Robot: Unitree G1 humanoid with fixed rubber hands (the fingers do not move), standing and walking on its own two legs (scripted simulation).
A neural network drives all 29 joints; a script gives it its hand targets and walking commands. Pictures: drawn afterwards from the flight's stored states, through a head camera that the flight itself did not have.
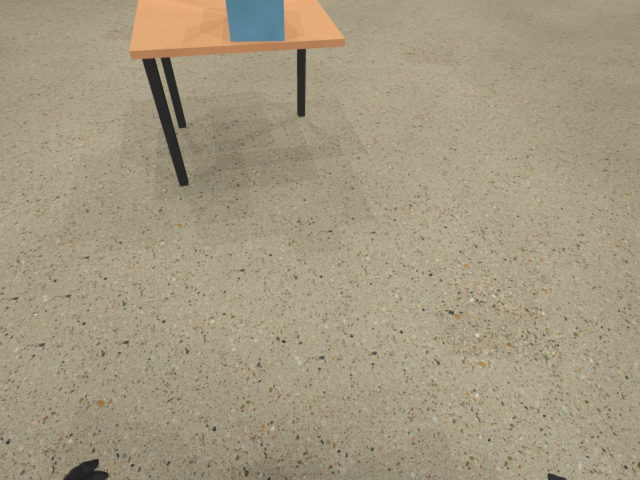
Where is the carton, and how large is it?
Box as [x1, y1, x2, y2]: [225, 0, 284, 41]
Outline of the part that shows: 225,0 231,41 284,40 283,0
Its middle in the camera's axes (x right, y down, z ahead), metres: -0.25 -0.97 +1.47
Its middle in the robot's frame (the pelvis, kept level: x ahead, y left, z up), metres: +1.74 +0.35 +0.01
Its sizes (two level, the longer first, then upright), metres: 0.278 0.206 0.262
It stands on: a table, 0.65 m high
